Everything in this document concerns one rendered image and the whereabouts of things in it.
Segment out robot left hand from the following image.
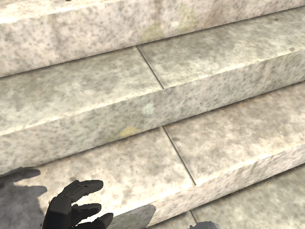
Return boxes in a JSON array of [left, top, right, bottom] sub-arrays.
[[40, 179, 113, 229]]

